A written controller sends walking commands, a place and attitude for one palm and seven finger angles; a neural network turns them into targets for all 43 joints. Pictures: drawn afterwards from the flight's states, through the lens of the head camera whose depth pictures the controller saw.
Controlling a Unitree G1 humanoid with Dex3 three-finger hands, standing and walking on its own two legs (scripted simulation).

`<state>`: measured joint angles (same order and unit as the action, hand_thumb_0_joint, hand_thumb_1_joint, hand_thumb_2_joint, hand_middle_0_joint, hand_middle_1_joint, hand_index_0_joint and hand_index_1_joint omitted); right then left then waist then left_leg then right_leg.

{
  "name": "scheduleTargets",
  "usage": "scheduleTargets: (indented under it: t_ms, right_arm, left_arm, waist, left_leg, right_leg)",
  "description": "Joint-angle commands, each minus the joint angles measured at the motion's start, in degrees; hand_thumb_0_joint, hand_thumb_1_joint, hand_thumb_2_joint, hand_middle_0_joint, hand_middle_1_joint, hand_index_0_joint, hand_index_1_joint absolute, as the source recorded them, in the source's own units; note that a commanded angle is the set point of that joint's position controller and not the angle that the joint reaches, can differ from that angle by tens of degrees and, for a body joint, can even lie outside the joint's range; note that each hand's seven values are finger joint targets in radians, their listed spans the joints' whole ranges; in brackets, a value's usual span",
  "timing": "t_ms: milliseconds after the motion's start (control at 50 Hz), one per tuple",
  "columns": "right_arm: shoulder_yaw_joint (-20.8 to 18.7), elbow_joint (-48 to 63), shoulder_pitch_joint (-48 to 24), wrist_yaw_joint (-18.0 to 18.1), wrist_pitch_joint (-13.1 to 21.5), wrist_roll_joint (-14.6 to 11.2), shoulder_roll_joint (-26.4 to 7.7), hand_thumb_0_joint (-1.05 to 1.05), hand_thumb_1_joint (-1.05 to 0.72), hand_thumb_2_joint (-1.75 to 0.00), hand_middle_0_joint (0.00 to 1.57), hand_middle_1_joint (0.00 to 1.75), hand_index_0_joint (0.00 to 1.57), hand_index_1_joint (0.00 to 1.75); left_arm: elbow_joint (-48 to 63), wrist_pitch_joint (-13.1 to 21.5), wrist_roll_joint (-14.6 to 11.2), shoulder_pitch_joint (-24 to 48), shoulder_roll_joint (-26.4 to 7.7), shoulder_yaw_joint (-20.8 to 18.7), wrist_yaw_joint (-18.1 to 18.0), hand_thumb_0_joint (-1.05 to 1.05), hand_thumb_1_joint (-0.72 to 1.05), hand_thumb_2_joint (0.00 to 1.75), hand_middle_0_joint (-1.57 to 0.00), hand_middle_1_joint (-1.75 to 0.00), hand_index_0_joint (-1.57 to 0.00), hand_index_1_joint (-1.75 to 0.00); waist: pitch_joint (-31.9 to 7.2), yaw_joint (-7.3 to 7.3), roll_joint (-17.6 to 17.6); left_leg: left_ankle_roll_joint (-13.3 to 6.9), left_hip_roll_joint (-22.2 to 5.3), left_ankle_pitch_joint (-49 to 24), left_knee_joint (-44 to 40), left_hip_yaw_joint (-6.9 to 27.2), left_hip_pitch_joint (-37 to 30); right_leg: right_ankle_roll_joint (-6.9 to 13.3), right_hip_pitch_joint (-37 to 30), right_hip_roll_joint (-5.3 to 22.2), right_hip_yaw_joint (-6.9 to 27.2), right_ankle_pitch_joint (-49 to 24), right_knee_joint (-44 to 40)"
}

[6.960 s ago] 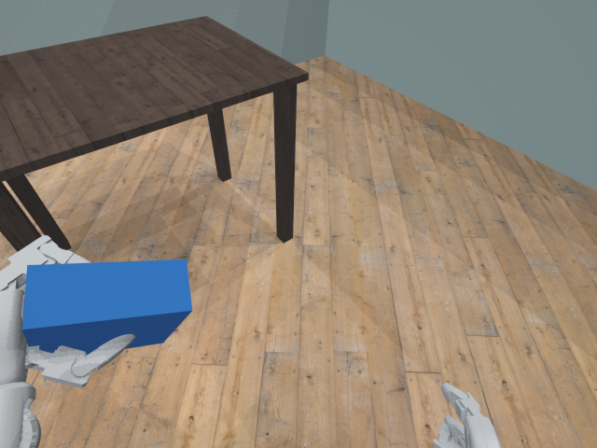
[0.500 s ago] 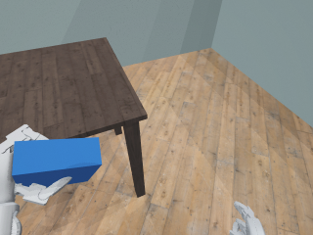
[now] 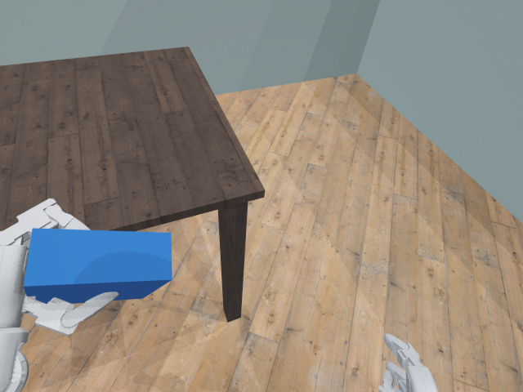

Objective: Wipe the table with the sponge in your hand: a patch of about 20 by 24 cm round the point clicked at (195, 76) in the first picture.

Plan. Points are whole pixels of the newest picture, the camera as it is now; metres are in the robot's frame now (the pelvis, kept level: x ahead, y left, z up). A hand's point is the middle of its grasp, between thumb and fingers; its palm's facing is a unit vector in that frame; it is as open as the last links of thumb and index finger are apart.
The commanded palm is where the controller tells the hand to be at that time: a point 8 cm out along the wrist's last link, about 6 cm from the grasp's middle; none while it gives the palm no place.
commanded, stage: shuffle to correct the standing spot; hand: left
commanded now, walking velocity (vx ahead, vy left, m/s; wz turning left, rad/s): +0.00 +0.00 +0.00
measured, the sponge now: (119, 270) +0.23 +0.20 +0.12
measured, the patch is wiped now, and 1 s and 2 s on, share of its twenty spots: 0.00 0.00 0.00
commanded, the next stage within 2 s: come to a stop and stand still in 1.36 s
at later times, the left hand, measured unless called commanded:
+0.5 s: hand (76, 205) +0.28 +0.26 +0.16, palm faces +0.39 -0.84 -0.38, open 9.5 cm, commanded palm +0.22 +0.29 +0.17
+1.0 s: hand (92, 190) +0.31 +0.25 +0.16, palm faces +0.35 -0.79 -0.49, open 9.5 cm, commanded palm +0.24 +0.30 +0.17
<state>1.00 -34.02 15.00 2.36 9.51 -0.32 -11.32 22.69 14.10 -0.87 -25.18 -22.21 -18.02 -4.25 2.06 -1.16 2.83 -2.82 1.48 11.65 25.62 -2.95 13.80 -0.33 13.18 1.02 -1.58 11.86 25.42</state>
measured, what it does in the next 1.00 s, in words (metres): steps on the spot: right foot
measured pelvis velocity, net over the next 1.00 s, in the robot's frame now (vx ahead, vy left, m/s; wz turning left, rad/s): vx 0.09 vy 0.01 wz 0.03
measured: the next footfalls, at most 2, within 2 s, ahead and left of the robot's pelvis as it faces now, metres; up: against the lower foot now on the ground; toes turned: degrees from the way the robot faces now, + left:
right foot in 0.98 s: +0.22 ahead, -0.02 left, +0.00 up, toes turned +4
left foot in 1.32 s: +0.19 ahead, +0.19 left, +0.00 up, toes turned +5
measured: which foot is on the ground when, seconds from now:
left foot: down 0.00-0.98, up 1.00-1.00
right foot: down 0.00-0.74, up 0.76-0.96, down 0.98-1.00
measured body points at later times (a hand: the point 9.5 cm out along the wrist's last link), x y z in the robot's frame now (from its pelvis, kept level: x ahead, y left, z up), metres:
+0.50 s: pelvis +0.07 +0.01 -0.02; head +0.08 +0.03 +0.43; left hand +0.26 +0.30 +0.18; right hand +0.25 -0.21 -0.08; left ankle +0.02 +0.09 -0.74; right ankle +0.02 -0.13 -0.74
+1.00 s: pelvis +0.09 +0.01 -0.02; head +0.10 +0.00 +0.42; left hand +0.28 +0.29 +0.19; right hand +0.23 -0.21 -0.12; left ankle +0.03 +0.08 -0.73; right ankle +0.14 -0.06 -0.74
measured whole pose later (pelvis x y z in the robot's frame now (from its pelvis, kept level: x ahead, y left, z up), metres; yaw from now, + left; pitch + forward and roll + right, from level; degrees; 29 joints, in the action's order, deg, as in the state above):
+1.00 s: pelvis +0.09 +0.01 -0.02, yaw +2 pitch -1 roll -1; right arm 0.3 -33.2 15.9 1.1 4.6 -0.2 -11.7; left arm 27.1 14.3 -1.7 -25.9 -24.6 -22.0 -5.8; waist 2.5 2.1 -2.6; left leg -3.5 2.2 26.8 46.9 -2.0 14.8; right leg 4.5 20.0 -0.5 -10.0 16.7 36.1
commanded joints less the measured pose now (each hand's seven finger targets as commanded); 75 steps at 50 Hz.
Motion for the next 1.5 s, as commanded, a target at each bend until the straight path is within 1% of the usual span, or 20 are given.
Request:
scheduleTargets:
  t_ms: [0, 140, 280, 480, 620, 680, 720, 800, 900, 920, 960, 980, 1040, 1080, 1240, 1320, 1360, 1420, 1440, 1480]
  right_arm:
    - [-2.19, 9.60, -7.37, -0.08, 4.12, 0.30, -6.80, 0.00, -0.90, -0.90, 0.20, 0.30, 0.20, 0.30]
    - [-2.74, 8.68, -6.99, -1.11, 2.49, 0.98, -7.60, 0.00, -0.90, -0.90, 0.20, 0.30, 0.20, 0.30]
    - [-2.72, 10.50, -7.48, -0.66, -0.12, 0.43, -7.51, 0.00, -0.90, -0.90, 0.20, 0.30, 0.20, 0.30]
    - [-3.48, 10.67, -6.72, -1.46, -1.60, -0.51, -7.62, 0.00, -0.90, -0.90, 0.20, 0.30, 0.20, 0.30]
    - [-3.92, 10.42, -7.58, -1.63, -2.94, -0.88, -7.37, 0.00, -0.90, -0.90, 0.20, 0.30, 0.20, 0.30]
    - [-3.91, 10.35, -6.62, -1.53, -3.02, -0.91, -7.77, 0.00, -0.90, -0.90, 0.20, 0.30, 0.20, 0.30]
    - [-4.17, 10.60, -6.43, -1.99, -1.91, 0.33, -7.32, 0.00, -0.90, -0.90, 0.20, 0.30, 0.20, 0.30]
    - [-4.75, 10.15, -5.45, -2.37, -1.71, 0.04, -7.78, 0.00, -0.90, -0.90, 0.20, 0.30, 0.20, 0.30]
    - [-3.45, 10.03, -6.92, -0.73, -1.92, 0.12, -7.88, 0.00, -0.90, -0.90, 0.20, 0.30, 0.20, 0.30]
    - [-3.34, 10.18, -7.73, -0.46, -2.20, -0.06, -7.81, 0.00, -0.90, -0.90, 0.20, 0.30, 0.20, 0.30]
    - [-5.08, 10.92, -7.50, -0.52, -2.06, 0.24, -8.95, 0.00, -0.90, -0.90, 0.20, 0.30, 0.20, 0.30]
    - [-5.61, 9.97, -5.78, -1.04, -2.59, 0.61, -9.52, 0.00, -0.90, -0.90, 0.20, 0.30, 0.20, 0.30]
    - [-3.86, 8.40, -7.07, -1.98, -4.07, 0.53, -7.47, 0.00, -0.90, -0.90, 0.20, 0.30, 0.20, 0.30]
    - [-3.28, 7.76, -7.25, -1.41, -3.76, 0.76, -7.14, 0.00, -0.90, -0.90, 0.20, 0.30, 0.20, 0.30]
    - [-3.26, 8.72, -6.58, 1.24, -1.08, 1.03, -5.50, 0.00, -0.90, -0.90, 0.20, 0.30, 0.20, 0.30]
    - [-4.73, 10.72, -6.20, 0.86, -1.09, -1.01, -9.01, 0.00, -0.90, -0.90, 0.20, 0.30, 0.20, 0.30]
    - [-4.45, 10.15, -6.68, 0.49, -0.80, -0.23, -7.95, 0.00, -0.90, -0.90, 0.20, 0.30, 0.20, 0.30]
    - [-3.76, 9.93, -7.50, -0.25, 0.01, -0.37, -7.60, 0.00, -0.90, -0.90, 0.20, 0.30, 0.20, 0.30]
    - [-3.64, 9.97, -7.64, -0.57, 0.21, -0.26, -7.60, 0.00, -0.90, -0.90, 0.20, 0.30, 0.20, 0.30]
    - [-3.95, 9.45, -6.19, -1.13, 0.22, -0.36, -6.47, 0.00, -0.90, -0.90, 0.20, 0.30, 0.20, 0.30]
  left_arm:
    - [16.84, 4.88, -1.20, 12.13, -9.80, -9.20, -2.48, 0.00, 0.10, 1.30, -1.20, -1.60, -1.20, -1.60]
    - [13.38, 2.68, -1.14, 6.90, -5.14, -5.08, -2.24, 0.00, 0.10, 1.30, -1.20, -1.60, -1.20, -1.60]
    - [16.99, 2.32, -1.80, 8.35, -8.94, -8.98, -2.67, 0.00, 0.10, 1.30, -1.20, -1.60, -1.20, -1.60]
    - [17.52, 2.76, -2.14, 5.97, -9.66, -10.47, -3.40, 0.00, 0.10, 1.30, -1.20, -1.60, -1.20, -1.60]
    - [18.10, 3.59, -2.38, 5.90, -11.16, -12.27, -3.98, 0.00, 0.10, 1.30, -1.20, -1.60, -1.20, -1.60]
    - [20.39, 3.90, -2.53, 5.79, -10.49, -12.11, -3.84, 0.00, 0.10, 1.30, -1.20, -1.60, -1.20, -1.60]
    - [23.12, 3.92, -1.99, 7.35, -10.88, -11.18, -3.40, 0.00, 0.10, 1.30, -1.20, -1.60, -1.20, -1.60]
    - [18.98, 2.71, -1.35, 2.95, -8.25, -9.66, -3.26, 0.00, 0.10, 1.30, -1.20, -1.60, -1.20, -1.60]
    - [13.45, 2.49, -1.83, -0.54, -8.91, -11.28, -3.45, 0.00, 0.10, 1.30, -1.20, -1.60, -1.20, -1.60]
    - [12.61, 2.45, -1.72, -0.15, -9.15, -11.22, -3.44, 0.00, 0.10, 1.30, -1.20, -1.60, -1.20, -1.60]
    - [10.20, 3.12, -2.48, 1.38, -12.08, -14.98, -3.39, 0.00, 0.10, 1.30, -1.20, -1.60, -1.20, -1.60]
    - [11.95, 3.65, -2.87, 2.95, -10.69, -13.72, -3.01, 0.00, 0.10, 1.30, -1.20, -1.60, -1.20, -1.60]
    - [15.37, 3.96, -1.15, 6.35, -8.61, -9.80, -2.24, 0.00, 0.10, 1.30, -1.20, -1.60, -1.20, -1.60]
    - [16.66, 3.40, -0.84, 8.06, -8.37, -8.07, -2.71, 0.00, 0.10, 1.30, -1.20, -1.60, -1.20, -1.60]
    - [16.71, 1.34, -1.19, 6.60, -8.07, -8.75, -4.86, 0.00, 0.10, 1.30, -1.20, -1.60, -1.20, -1.60]
    - [14.88, 1.71, -1.44, 8.19, -6.88, -8.26, -4.56, 0.00, 0.10, 1.30, -1.20, -1.60, -1.20, -1.60]
    - [14.00, 1.40, -0.96, 5.97, -7.62, -8.46, -3.81, 0.00, 0.10, 1.30, -1.20, -1.60, -1.20, -1.60]
    - [18.67, 1.76, -0.52, 6.12, -8.15, -8.21, -4.06, 0.00, 0.10, 1.30, -1.20, -1.60, -1.20, -1.60]
    - [20.19, 1.95, -0.52, 5.74, -8.45, -8.58, -4.23, 0.00, 0.10, 1.30, -1.20, -1.60, -1.20, -1.60]
    - [18.88, 1.55, -1.13, 5.15, -9.34, -9.40, -4.50, 0.00, 0.10, 1.30, -1.20, -1.60, -1.20, -1.60]
  waist:
    - [-7.82, -0.79, -9.82]
    - [-8.90, 0.35, -7.50]
    - [-9.69, 0.68, -8.43]
    - [-11.65, 1.08, -5.68]
    - [-9.19, 0.87, 0.35]
    - [-9.04, 2.76, -13.40]
    - [-7.90, 3.32, -19.14]
    - [-4.20, 2.40, -10.22]
    - [-7.33, -0.01, -9.39]
    - [-9.18, -0.77, -4.97]
    - [-11.43, -0.38, 11.76]
    - [-8.21, -0.02, 8.48]
    - [-3.42, 0.62, -1.38]
    - [-3.86, 1.02, 0.79]
    - [-6.65, -0.06, 1.93]
    - [-5.98, 0.84, -9.89]
    - [-3.91, 1.10, -17.51]
    - [-5.55, 0.35, -12.98]
    - [-7.25, 0.38, -9.27]
    - [-7.86, 0.73, 7.65]
  left_leg:
    - [0.61, -6.45, 3.54, -8.80, 8.31, 2.91]
    - [1.17, -5.09, -1.62, -3.73, 6.81, -1.04]
    - [0.30, -5.96, -12.67, 1.33, 7.55, -2.03]
    - [0.45, -4.77, -21.29, 10.55, 5.02, -1.32]
    - [1.69, -0.82, -11.96, 17.52, 1.14, 7.77]
    - [-0.86, -6.54, -20.39, 3.87, 11.91, -7.07]
    - [-3.63, -15.05, -39.15, -1.17, 24.77, -22.13]
    - [-5.56, -13.61, -30.29, -2.19, 16.25, -14.60]
    - [-2.29, -9.68, -19.55, 5.12, 5.90, 5.14]
    - [-1.53, -7.85, -12.10, 13.45, 5.37, 13.43]
    - [0.51, 0.85, 17.70, 45.20, 2.66, 27.25]
    - [1.91, -0.70, 16.99, 51.63, 7.41, 27.27]
    - [2.80, -6.47, 9.97, 49.04, 8.05, 23.30]
    - [2.82, -6.63, 4.82, 41.57, 4.74, 18.31]
    - [1.62, -0.73, 5.57, 5.19, -6.21, -1.28]
    - [-3.93, -12.83, -2.17, -2.12, 13.81, -3.78]
    - [-7.67, -16.70, 1.60, -6.86, 18.85, 0.89]
    - [-4.30, -11.56, -3.45, 2.22, 8.50, 5.02]
    - [-2.19, -8.49, -1.82, 6.70, 4.48, 8.75]
    - [2.96, -1.45, 4.94, 18.05, -1.72, 13.44]
  right_leg:
    - [1.07, -7.97, 0.34, 2.26, -2.81, -1.39]
    - [2.19, -4.62, 0.17, 1.38, -3.91, -0.58]
    - [2.68, -3.78, 0.21, -0.36, -9.35, 6.36]
    - [4.14, -5.63, 3.30, 2.90, -18.72, 11.74]
    - [7.78, -9.99, 9.96, 11.07, -22.15, 10.40]
    - [1.91, 5.85, 1.10, -0.33, -10.73, 24.38]
    - [0.66, 24.18, -2.42, -1.80, 19.19, 36.16]
    - [1.35, 22.10, 0.10, -3.11, 12.20, 30.68]
    - [1.87, -8.73, -1.46, -7.92, -0.36, 6.46]
    - [3.06, -19.20, 1.01, -4.49, -2.69, 2.81]
    - [13.35, -19.21, 23.30, 33.89, 9.50, -9.55]
    - [13.71, -11.05, 25.25, 38.69, 19.11, -13.78]
    - [12.41, 2.47, 20.64, 22.28, 17.89, -12.32]
    - [10.25, 7.02, 17.71, 13.35, 13.72, -13.39]
    - [6.34, 2.93, 11.19, 5.17, 16.84, -5.70]
    - [0.38, 7.84, 0.67, -2.27, 7.08, 15.92]
    - [0.22, 10.22, 0.07, -2.58, 18.43, 23.55]
    - [1.19, -0.14, 0.60, -3.01, 8.47, 7.37]
    - [2.25, -6.51, 2.19, 0.51, 0.98, 2.77]
    - [8.52, -9.04, 13.61, 18.98, -10.01, -2.31]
